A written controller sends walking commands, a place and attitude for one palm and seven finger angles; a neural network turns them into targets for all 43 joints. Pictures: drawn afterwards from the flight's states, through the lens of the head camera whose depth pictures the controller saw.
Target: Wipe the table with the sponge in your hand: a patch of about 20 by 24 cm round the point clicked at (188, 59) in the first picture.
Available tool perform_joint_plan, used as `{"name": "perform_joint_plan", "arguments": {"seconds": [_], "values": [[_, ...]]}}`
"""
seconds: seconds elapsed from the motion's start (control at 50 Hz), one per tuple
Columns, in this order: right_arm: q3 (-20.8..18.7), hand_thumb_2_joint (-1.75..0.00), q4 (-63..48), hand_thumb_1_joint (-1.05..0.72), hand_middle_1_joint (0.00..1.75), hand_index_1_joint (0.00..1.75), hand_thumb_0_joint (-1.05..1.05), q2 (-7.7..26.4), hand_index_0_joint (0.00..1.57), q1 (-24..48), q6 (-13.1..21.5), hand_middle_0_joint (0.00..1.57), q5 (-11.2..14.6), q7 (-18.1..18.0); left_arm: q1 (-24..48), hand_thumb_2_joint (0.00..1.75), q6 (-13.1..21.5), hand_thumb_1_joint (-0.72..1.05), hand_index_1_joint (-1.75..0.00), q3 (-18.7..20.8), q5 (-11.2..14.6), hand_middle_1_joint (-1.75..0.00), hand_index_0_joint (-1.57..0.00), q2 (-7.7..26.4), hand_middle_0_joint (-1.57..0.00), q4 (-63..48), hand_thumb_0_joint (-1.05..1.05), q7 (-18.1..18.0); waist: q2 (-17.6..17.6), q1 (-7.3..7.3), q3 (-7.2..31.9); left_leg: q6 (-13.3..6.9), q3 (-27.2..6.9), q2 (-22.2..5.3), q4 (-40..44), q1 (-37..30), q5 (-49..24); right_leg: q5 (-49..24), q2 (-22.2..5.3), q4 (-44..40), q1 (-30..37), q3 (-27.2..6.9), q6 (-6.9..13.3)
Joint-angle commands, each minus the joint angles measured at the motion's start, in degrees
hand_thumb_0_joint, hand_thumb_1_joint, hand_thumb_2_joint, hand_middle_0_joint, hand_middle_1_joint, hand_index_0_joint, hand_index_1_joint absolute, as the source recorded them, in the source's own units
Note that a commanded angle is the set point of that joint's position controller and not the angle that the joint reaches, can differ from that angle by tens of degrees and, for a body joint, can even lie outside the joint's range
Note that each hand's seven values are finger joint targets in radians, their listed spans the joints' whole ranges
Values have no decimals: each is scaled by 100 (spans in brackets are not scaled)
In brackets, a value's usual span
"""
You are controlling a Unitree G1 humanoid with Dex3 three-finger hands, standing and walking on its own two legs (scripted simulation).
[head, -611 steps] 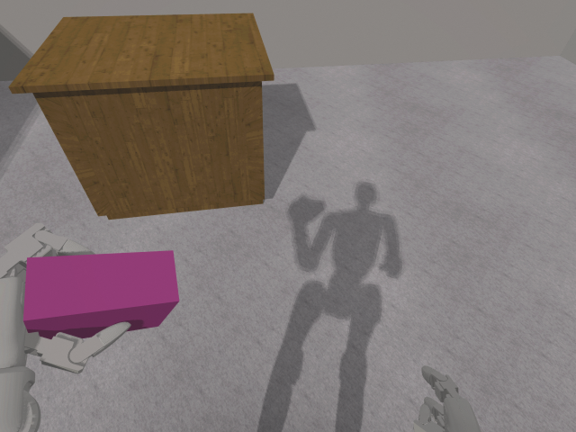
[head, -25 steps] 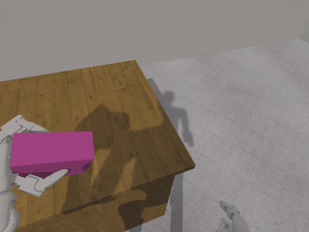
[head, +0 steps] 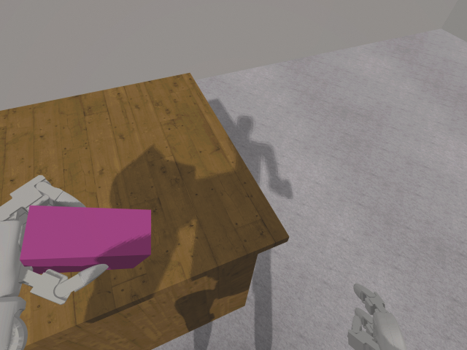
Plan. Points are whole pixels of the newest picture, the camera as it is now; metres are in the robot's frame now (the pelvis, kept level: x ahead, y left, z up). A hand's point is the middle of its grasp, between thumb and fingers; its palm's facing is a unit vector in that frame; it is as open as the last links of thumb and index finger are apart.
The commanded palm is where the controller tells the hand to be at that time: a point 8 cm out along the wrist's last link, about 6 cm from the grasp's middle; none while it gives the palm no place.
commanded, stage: come to a stop and stand still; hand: left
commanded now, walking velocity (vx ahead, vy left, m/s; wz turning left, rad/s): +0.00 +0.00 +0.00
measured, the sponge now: (108, 241) +0.23 +0.19 +0.13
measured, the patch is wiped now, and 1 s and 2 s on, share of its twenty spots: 0.00 0.00 0.00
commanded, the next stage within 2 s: look again from close up in 0.56 s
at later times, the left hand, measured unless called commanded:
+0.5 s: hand (3, 237) +0.21 +0.29 +0.16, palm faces +0.39 -0.85 -0.35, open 10.0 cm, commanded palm +0.15 +0.32 +0.18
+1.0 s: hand out of the picture +0.20 +0.29 +0.16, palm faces +0.39 -0.84 -0.38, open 10.0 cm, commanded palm +0.14 +0.32 +0.18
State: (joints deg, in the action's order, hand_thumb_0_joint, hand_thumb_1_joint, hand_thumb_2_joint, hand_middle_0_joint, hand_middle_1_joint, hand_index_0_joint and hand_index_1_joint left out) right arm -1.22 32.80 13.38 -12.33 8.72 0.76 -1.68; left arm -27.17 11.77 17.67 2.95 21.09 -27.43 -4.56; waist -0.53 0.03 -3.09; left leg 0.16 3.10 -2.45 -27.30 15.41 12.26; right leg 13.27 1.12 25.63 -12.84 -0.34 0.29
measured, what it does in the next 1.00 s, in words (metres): stands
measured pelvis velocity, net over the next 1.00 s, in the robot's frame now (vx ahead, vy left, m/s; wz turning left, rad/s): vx -0.01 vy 0.04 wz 0.03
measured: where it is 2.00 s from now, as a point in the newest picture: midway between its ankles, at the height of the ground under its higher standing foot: outside the picture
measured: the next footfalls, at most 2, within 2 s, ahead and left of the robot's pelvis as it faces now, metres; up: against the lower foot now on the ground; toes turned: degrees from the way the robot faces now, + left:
none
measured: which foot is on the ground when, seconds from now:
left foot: down 0.00-1.00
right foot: down 0.00-1.00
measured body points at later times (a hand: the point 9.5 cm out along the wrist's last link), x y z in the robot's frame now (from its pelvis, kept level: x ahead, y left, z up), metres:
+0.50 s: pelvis +0.00 +0.04 +0.00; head +0.02 +0.07 +0.45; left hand +0.19 +0.34 +0.18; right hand +0.21 -0.17 -0.05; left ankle +0.02 +0.12 -0.74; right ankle +0.00 -0.12 -0.74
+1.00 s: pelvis -0.01 +0.04 +0.00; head +0.01 +0.06 +0.45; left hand +0.17 +0.33 +0.18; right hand +0.16 -0.18 -0.07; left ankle +0.02 +0.12 -0.74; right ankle +0.00 -0.12 -0.74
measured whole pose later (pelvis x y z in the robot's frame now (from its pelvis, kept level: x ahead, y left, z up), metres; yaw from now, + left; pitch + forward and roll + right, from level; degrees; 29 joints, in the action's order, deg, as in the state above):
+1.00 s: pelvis -0.01 +0.04 +0.00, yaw +2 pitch -1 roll -2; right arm 1.0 34.3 11.0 -12.7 8.7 0.7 -2.1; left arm -24.6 12.2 19.8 1.4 20.9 -26.2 -5.9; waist -1.2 -0.8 -2.9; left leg -3.1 2.7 0.5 -26.6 14.7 11.1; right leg 10.5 -1.8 21.4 -9.9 0.2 -2.9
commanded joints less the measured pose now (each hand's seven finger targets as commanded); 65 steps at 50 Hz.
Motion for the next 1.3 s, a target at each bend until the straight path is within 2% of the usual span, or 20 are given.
{"name": "perform_joint_plan", "arguments": {"seconds": [0.0,0.06,0.14,0.18,0.34,0.36,0.38,0.48,0.58,0.66,0.68,0.7,0.86,0.96,0.98,1.06,1.08,1.16,1.18,1.28], "values": [[-150,-90,-906,-90,30,30,0,524,20,618,291,20,-28,-153,791,130,485,10,-160,1318,109,-160,-120,1354,-120,-1216,0,-296,284,-128,768,-168,-509,-87,514,-404,16,47,-423,-680,49,-490,106],[-116,-90,-843,-90,30,30,0,500,20,667,373,20,-13,-161,985,130,518,10,-160,1214,67,-160,-120,1282,-120,-1262,0,-293,603,-137,812,-178,-513,-151,615,-397,-195,-467,-370,-513,330,-333,76],[-130,-90,-773,-90,30,30,0,539,20,523,458,20,-40,-77,859,130,472,10,-160,871,12,-160,-120,967,-120,-1209,0,-252,332,-159,1080,-174,-485,-170,501,-593,-846,-1123,-358,-464,611,-244,33],[-103,-90,-727,-90,30,30,0,537,20,542,451,20,-50,-45,773,130,410,10,-160,701,-23,-160,-120,801,-120,-1082,0,-251,311,-138,1027,-157,-474,-201,553,-559,-940,-1151,-330,-453,588,-135,4],[-100,-90,-817,-90,30,30,0,497,20,549,302,20,-50,-40,865,130,407,10,-160,935,-53,-160,-120,1014,-120,-1389,0,-269,524,-134,1089,-100,-539,-257,615,-485,-1171,-1266,-320,-372,776,-60,10],[-80,-90,-821,-90,30,30,0,466,20,659,299,20,-37,-61,809,130,396,10,-160,1059,-54,-160,-120,1130,-120,-1431,0,-286,592,-139,1076,-85,-515,-261,645,-527,-1147,-1240,-295,-362,741,-28,-5],[-61,-90,-814,-90,30,30,0,472,20,592,267,20,-63,-57,815,130,406,10,-160,910,-31,-160,-120,963,-120,-1352,0,-257,550,-118,1071,-95,-539,-256,677,-456,-1079,-1193,-286,-393,761,5,-3],[-43,-90,-828,-90,30,30,0,490,20,582,245,20,-55,-61,908,130,382,10,-160,743,-38,-160,-120,819,-120,-1123,0,-233,640,-99,800,-86,-566,-266,905,-190,-328,-837,-242,-466,697,7,-14],[-64,-90,-836,-90,30,30,0,522,20,590,269,20,-55,-55,1045,130,411,10,-160,666,-92,-160,-120,782,-120,-1267,0,-242,679,-102,896,-97,-631,-260,970,-166,-106,-794,-223,-437,784,13,-12],[-89,-90,-840,-90,30,30,0,505,20,639,281,20,-30,-70,927,130,406,10,-160,875,-99,-160,-120,975,-120,-1305,0,-285,572,-110,968,-89,-602,-215,867,-228,-150,-876,-275,-511,813,-47,-8],[-71,-90,-825,-90,30,30,0,503,20,580,258,20,-52,-64,863,130,417,10,-160,755,-84,-160,-120,828,-120,-1194,0,-258,506,-107,920,-95,-614,-198,882,-140,-157,-875,-270,-536,834,7,-11],[-94,-90,-847,-90,30,30,0,508,20,577,266,20,-36,-60,850,130,417,10,-160,810,-82,-160,-120,894,-120,-1236,0,-260,460,-108,950,-93,-643,-203,850,-159,-175,-900,-291,-539,867,-31,-4],[-111,-90,-815,-90,30,30,0,526,20,609,305,20,-9,-83,827,130,475,10,-160,896,-97,-160,-120,970,-120,-1304,0,-263,648,-92,843,-103,-682,-206,993,-32,302,-609,-256,-507,796,-24,-4],[-129,-90,-783,-90,30,30,0,523,20,590,318,20,-8,-90,669,130,458,10,-160,930,-100,-160,-120,965,-120,-1099,0,-272,469,-97,772,-135,-658,-201,962,20,542,-472,-283,-601,717,-86,-4],[-115,-90,-773,-90,30,30,0,522,20,543,299,20,-26,-85,651,130,455,10,-160,826,-90,-160,-120,833,-120,-1003,0,-251,329,-93,758,-145,-660,-186,946,49,523,-476,-279,-632,714,-76,-5],[-141,-90,-760,-90,30,30,0,526,20,611,297,20,-9,-104,669,130,410,10,-160,901,-80,-160,-120,939,-120,-1033,0,-271,307,-85,778,-135,-583,-147,802,-147,296,-576,-338,-729,566,-181,13],[-118,-90,-745,-90,30,30,0,518,20,562,277,20,-25,-94,719,130,411,10,-160,784,-65,-160,-120,815,-120,-1000,0,-251,294,-71,780,-128,-623,-162,844,-130,295,-524,-308,-721,571,-132,10],[-147,-90,-780,-90,30,30,0,505,20,626,260,20,-2,-95,966,130,386,10,-160,899,-57,-160,-120,989,-120,-1196,0,-252,613,-71,768,-105,-758,-358,1054,-186,369,-378,-195,-509,505,-45,-33],[-133,-90,-805,-90,30,30,0,487,20,598,241,20,-9,-83,1007,130,383,10,-160,764,-46,-160,-120,845,-120,-1210,0,-234,671,-64,741,-131,-799,-414,1115,-87,510,-324,-179,-444,540,4,-40],[-167,-90,-872,-90,30,30,0,474,20,551,194,20,-2,-20,962,130,333,10,-160,783,-22,-160,-120,856,-120,-1321,0,-224,650,-61,800,-169,-818,-531,1015,-66,522,-335,-161,-349,496,15,-23]]}}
